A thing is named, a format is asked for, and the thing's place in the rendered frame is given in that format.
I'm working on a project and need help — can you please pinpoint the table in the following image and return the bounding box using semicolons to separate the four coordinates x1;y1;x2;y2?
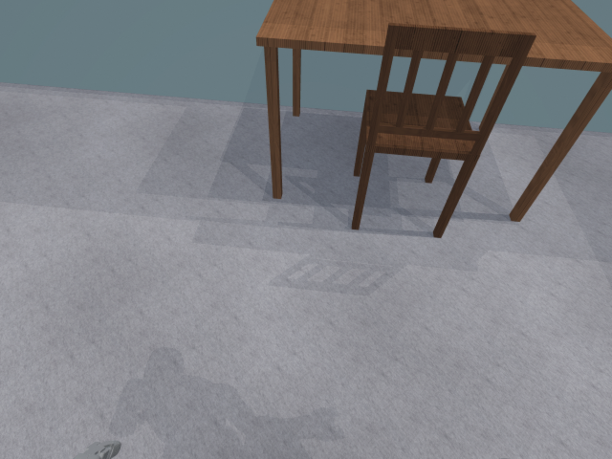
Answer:
256;0;612;222

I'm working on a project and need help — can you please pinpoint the chair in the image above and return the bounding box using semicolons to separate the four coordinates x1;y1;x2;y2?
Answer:
352;23;536;238

